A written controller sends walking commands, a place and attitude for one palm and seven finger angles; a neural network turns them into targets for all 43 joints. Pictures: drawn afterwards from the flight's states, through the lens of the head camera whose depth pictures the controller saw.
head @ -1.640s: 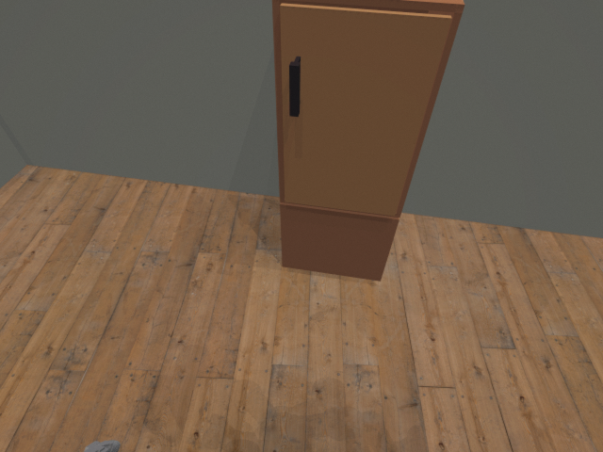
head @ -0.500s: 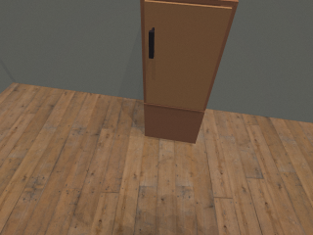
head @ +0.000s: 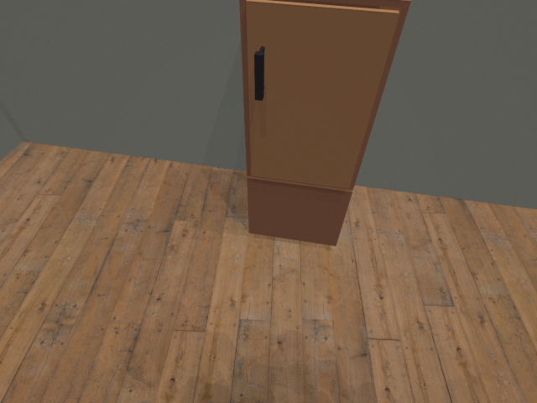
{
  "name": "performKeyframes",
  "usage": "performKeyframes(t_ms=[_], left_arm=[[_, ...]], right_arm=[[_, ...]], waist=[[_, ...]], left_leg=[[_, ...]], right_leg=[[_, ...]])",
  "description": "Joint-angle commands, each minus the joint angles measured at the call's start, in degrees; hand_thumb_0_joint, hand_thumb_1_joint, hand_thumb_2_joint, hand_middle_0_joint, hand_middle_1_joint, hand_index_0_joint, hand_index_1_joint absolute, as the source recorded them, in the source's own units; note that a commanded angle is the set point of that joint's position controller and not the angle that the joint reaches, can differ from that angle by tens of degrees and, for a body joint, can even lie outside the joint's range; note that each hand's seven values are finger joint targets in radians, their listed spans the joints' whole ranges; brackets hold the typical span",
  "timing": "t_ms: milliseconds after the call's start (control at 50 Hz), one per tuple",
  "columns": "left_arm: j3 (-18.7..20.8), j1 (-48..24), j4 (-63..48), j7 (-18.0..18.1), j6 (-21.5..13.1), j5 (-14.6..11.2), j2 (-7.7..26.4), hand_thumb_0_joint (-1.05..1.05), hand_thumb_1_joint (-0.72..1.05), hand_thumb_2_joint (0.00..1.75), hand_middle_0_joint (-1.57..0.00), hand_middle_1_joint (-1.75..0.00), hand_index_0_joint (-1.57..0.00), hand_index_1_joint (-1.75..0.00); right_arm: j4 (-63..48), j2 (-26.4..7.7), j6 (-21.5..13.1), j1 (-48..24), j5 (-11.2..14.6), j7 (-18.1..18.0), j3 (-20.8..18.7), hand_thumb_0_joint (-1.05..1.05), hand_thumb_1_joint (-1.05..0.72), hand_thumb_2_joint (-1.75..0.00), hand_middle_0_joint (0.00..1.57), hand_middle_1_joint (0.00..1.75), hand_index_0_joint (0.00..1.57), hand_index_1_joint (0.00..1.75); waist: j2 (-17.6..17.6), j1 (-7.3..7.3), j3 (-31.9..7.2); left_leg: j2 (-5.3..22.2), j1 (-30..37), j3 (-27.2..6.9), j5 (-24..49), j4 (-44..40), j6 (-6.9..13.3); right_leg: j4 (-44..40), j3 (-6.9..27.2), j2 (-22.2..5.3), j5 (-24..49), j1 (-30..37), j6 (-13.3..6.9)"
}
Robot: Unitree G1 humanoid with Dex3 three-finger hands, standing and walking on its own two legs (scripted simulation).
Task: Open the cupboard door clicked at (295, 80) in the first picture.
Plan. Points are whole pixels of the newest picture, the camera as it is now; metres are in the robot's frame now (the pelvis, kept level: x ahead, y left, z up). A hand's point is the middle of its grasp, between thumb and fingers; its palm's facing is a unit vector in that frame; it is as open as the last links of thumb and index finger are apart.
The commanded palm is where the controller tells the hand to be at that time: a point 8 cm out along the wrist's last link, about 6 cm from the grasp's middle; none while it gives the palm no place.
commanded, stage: turn to face it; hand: left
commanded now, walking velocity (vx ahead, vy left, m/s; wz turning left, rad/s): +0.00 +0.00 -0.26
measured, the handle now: (260, 73) +0.92 +0.08 +0.05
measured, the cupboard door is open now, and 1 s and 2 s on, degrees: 0 0 0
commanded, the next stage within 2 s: take the last steps up to it in 0.02 s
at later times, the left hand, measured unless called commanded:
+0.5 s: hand out of the picture +0.03 +0.17 -0.19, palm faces +0.00 -0.99 -0.17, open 7.3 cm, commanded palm none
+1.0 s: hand (203, 305) +0.34 +0.16 -0.18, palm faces -0.18 -0.97 -0.17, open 7.4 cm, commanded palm none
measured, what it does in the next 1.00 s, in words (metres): walks ahead: left foot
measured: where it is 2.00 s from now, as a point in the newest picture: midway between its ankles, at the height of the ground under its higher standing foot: (290, 391)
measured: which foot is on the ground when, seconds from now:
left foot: down 0.00-0.40, up 0.42-0.60, down 0.62-1.00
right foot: down 0.00-0.62, up 0.64-1.00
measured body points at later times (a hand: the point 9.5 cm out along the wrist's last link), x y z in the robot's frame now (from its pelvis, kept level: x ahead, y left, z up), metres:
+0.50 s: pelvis +0.06 -0.01 -0.01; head +0.06 +0.00 +0.44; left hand +0.03 +0.22 -0.17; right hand +0.04 -0.25 -0.17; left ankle +0.02 +0.10 -0.71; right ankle +0.00 -0.12 -0.75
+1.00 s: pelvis +0.22 +0.00 -0.01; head +0.24 +0.00 +0.44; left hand +0.35 +0.21 -0.16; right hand +0.08 -0.17 -0.16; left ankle +0.13 +0.11 -0.75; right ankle +0.32 -0.16 -0.71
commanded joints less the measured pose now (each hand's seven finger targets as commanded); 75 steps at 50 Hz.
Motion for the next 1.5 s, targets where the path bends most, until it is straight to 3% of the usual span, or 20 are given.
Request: performKeyframes(t_ms=[0, 300, 380, 400, 440, 560, 580, 600, 640, 680, 760, 940, 1020, 1040, 1080, 1140, 1220, 1380, 1440, 1480], left_arm=[[2.6, -2.3, -4.1, 0.6, -0.6, -0.2, 10.6, 0.00, 0.90, 0.90, -0.20, -0.30, -0.20, -0.30], [3.0, 10.4, -4.2, -0.9, -0.1, 0.6, 0.7, 0.00, 0.90, 0.90, -0.20, -0.30, -0.20, -0.30], [4.7, 20.1, -1.4, 0.3, -1.7, 0.4, 4.0, 0.00, 0.90, 0.90, -0.20, -0.30, -0.20, -0.30], [4.7, 22.8, -0.8, 0.8, -2.2, 0.2, 3.1, 0.00, 0.90, 0.90, -0.20, -0.30, -0.20, -0.30], [4.8, 22.3, -0.5, 1.6, -2.6, 0.6, 1.5, 0.00, 0.90, 0.90, -0.20, -0.30, -0.20, -0.30], [4.7, 14.6, -0.9, 0.9, -2.4, 0.2, -1.5, 0.00, 0.90, 0.90, -0.20, -0.30, -0.20, -0.30], [4.4, 15.0, -0.9, 0.7, -2.3, 0.0, -3.9, 0.00, 0.90, 0.90, -0.20, -0.30, -0.20, -0.30], [4.0, 16.2, -1.8, 0.3, -2.1, -0.4, -7.6, 0.00, 0.90, 0.90, -0.20, -0.30, -0.20, -0.30], [4.0, 11.9, -3.6, 0.7, -2.2, 0.6, -6.4, 0.00, 0.90, 0.90, -0.20, -0.30, -0.20, -0.30], [4.2, 10.2, -2.3, -0.3, -1.8, 1.0, -7.8, 0.00, 0.90, 0.90, -0.20, -0.30, -0.20, -0.30], [4.1, 12.8, -1.2, -1.0, -0.6, 1.0, -10.3, 0.00, 0.90, 0.90, -0.20, -0.30, -0.20, -0.30], [4.1, -2.7, -7.2, -1.4, -0.7, 0.4, -9.6, 0.00, 0.90, 0.90, -0.20, -0.30, -0.20, -0.30], [4.9, 6.1, -4.9, -1.0, -1.6, 0.6, -7.4, 0.00, 0.90, 0.90, -0.20, -0.30, -0.20, -0.30], [5.5, 13.2, -2.6, -0.7, -2.4, 0.9, -5.2, 0.00, 0.90, 0.90, -0.20, -0.30, -0.20, -0.30], [7.5, 24.1, -0.1, 0.5, -3.3, 0.2, 5.1, 0.00, 0.90, 0.90, -0.20, -0.30, -0.20, -0.30], [5.7, 10.1, -3.2, 1.4, -2.8, -0.3, -1.7, 0.00, 0.90, 0.90, -0.20, -0.30, -0.20, -0.30], [3.7, 2.7, -5.1, 2.2, -2.7, 0.7, -7.5, 0.00, 0.90, 0.90, -0.20, -0.30, -0.20, -0.30], [5.1, 4.6, -6.4, 2.4, 1.0, 0.0, -2.9, 0.00, 0.90, 0.90, -0.20, -0.30, -0.20, -0.30], [4.4, 6.7, -7.4, 2.5, 2.4, -0.2, -5.9, 0.00, 0.90, 0.90, -0.20, -0.30, -0.20, -0.30], [4.9, 8.2, -6.1, 2.3, 2.5, 0.0, -5.3, 0.00, 0.90, 0.90, -0.20, -0.30, -0.20, -0.30]], right_arm=[[-3.8, -10.8, -1.0, -1.1, -0.1, -1.1, -2.4, 0.00, -0.90, -0.90, 0.20, 0.30, 0.20, 0.30], [-4.6, -4.8, -0.3, 6.2, -0.8, -0.5, -3.1, 0.00, -0.90, -0.90, 0.20, 0.30, 0.20, 0.30], [-6.7, 1.5, -1.4, 4.7, -0.6, -0.4, -2.6, 0.00, -0.90, -0.90, 0.20, 0.30, 0.20, 0.30], [-7.9, 1.1, -1.8, 1.8, -0.7, -0.5, -2.6, 0.00, -0.90, -0.90, 0.20, 0.30, 0.20, 0.30], [-8.3, 2.4, -2.6, 1.5, -0.5, -0.4, -2.8, 0.00, -0.90, -0.90, 0.20, 0.30, 0.20, 0.30], [-3.9, 5.9, -2.9, 14.9, -0.1, -0.3, -3.0, 0.00, -0.90, -0.90, 0.20, 0.30, 0.20, 0.30], [-1.5, 3.1, -3.4, 21.5, -0.3, -1.0, -3.8, 0.00, -0.90, -0.90, 0.20, 0.30, 0.20, 0.30], [0.2, -3.1, -3.8, 28.5, -1.3, -1.5, -5.3, 0.00, -0.90, -0.90, 0.20, 0.30, 0.20, 0.30], [-0.6, -2.0, -2.9, 26.4, -1.1, -1.9, -4.7, 0.00, -0.90, -0.90, 0.20, 0.30, 0.20, 0.30], [-1.7, 3.6, -3.5, 20.9, -1.0, -2.0, -3.3, 0.00, -0.90, -0.90, 0.20, 0.30, 0.20, 0.30], [-0.8, 5.8, -4.8, 20.5, -0.7, -2.4, -2.7, 0.00, -0.90, -0.90, 0.20, 0.30, 0.20, 0.30], [2.2, 6.0, -4.0, 25.1, -1.4, -2.3, -3.4, 0.00, -0.90, -0.90, 0.20, 0.30, 0.20, 0.30], [2.3, 4.2, -3.2, 22.5, -1.3, -2.3, -4.0, 0.00, -0.90, -0.90, 0.20, 0.30, 0.20, 0.30], [2.4, 4.9, -3.2, 23.0, -0.9, -1.9, -3.9, 0.00, -0.90, -0.90, 0.20, 0.30, 0.20, 0.30], [0.0, 9.4, -3.1, 25.8, 0.3, -1.6, -2.9, 0.00, -0.90, -0.90, 0.20, 0.30, 0.20, 0.30], [-1.3, 9.1, -1.9, 18.0, -0.6, -1.3, -3.8, 0.00, -0.90, -0.90, 0.20, 0.30, 0.20, 0.30], [0.8, 12.9, 0.7, 23.0, -0.8, -1.8, -2.1, 0.00, -0.90, -0.90, 0.20, 0.30, 0.20, 0.30], [-3.5, 7.9, 1.6, 17.3, -0.4, -1.6, -3.5, 0.00, -0.90, -0.90, 0.20, 0.30, 0.20, 0.30], [-7.0, 1.3, 0.9, 11.8, -1.2, -2.1, -4.1, 0.00, -0.90, -0.90, 0.20, 0.30, 0.20, 0.30], [-8.3, 1.4, 0.8, 6.6, -1.3, -2.9, -3.7, 0.00, -0.90, -0.90, 0.20, 0.30, 0.20, 0.30]], waist=[[0.5, -0.27, -3.8], [3.3, 1.41, 4.9], [-14.9, 4.10, 4.2], [-12.7, 5.37, 4.9], [-5.8, 3.88, 3.0], [-4.4, -4.03, 0.7], [2.4, -6.26, -1.9], [18.1, -7.71, -4.8], [11.8, -6.36, 0.7], [4.7, -3.34, 8.0], [5.6, -0.44, 5.1], [7.1, -3.16, 8.3], [5.6, 1.81, 2.4], [1.4, 4.79, -2.2], [-13.4, 5.99, -14.8], [-3.0, 2.26, -3.5], [-3.3, -3.64, -1.5], [-4.1, -2.08, -1.0], [18.2, -0.93, -0.5], [10.3, 0.65, -1.6]], left_leg=[[7.1, 1.1, -3.9, 7.2, -2.0, 1.3], [10.1, -9.2, -6.4, -25.1, -2.1, 4.4], [1.2, -25.2, 5.7, -17.9, 25.6, 0.3], [2.5, -30.5, 3.1, -20.1, 32.0, 0.4], [4.6, -31.7, 1.4, -20.5, 34.5, 0.5], [1.6, 1.3, 7.5, -1.6, 9.5, -0.1], [5.3, 11.4, 2.2, -5.1, 5.1, 1.0], [21.3, 15.8, -19.3, -11.7, -4.1, 6.0], [28.4, 7.3, -28.4, -17.3, -10.7, 11.2], [23.1, -1.5, -17.3, -9.8, -11.2, 9.5], [17.0, -1.0, -2.9, 7.2, -10.0, 8.1], [16.6, 1.6, 2.7, 19.1, -8.0, 8.1], [15.6, 1.1, 5.6, 27.9, 5.1, 6.2], [12.6, -3.2, 6.8, 25.8, 15.2, 4.5], [1.0, -22.4, 6.8, -23.2, 50.4, 1.0], [7.5, -24.6, -0.4, -13.3, 55.6, 1.8], [7.1, -11.7, 1.5, -11.5, 35.3, -0.9], [5.0, -2.5, 3.1, 5.5, 9.2, -0.7], [21.6, -9.6, -15.9, 25.3, -5.9, 10.2], [19.8, -9.3, -12.1, 21.2, -4.2, 11.6]], right_leg=[[-1.8, 6.0, -6.0, 9.6, -1.8, -2.0], [6.5, 5.2, -0.3, -15.9, -9.6, -3.2], [-7.9, 28.9, -14.3, -12.0, 3.9, -11.7], [-8.3, 32.2, -16.8, -1.9, 7.4, -14.9], [-4.1, 27.4, -17.5, 9.5, 10.0, -16.5], [1.4, 9.8, -6.3, -1.9, -12.9, -7.8], [12.6, 7.3, -3.1, -1.1, -18.2, -6.1], [31.1, -0.5, 3.2, -14.2, -26.7, -2.7], [47.0, 0.7, -0.9, -18.3, -32.2, -3.1], [48.2, 0.3, -4.8, -9.8, -31.6, -2.2], [43.8, -2.2, -5.7, -2.2, -28.6, -0.3], [19.6, -7.3, -5.1, 1.4, -24.2, -1.2], [12.0, -9.6, -1.4, 1.2, -7.1, -3.4], [8.8, -9.0, -1.1, 4.3, 4.2, -4.1], [-0.6, 23.7, -26.3, 17.1, 21.5, -14.0], [-5.7, 12.9, -21.4, 5.1, 1.2, -12.8], [-5.8, -1.5, -16.1, 21.8, -14.3, -9.9], [5.0, -0.8, -13.6, 13.7, -13.8, -7.0], [28.6, -5.7, -0.5, -21.4, -13.7, 0.0], [39.1, 0.0, -1.4, -19.6, -15.0, -0.3]])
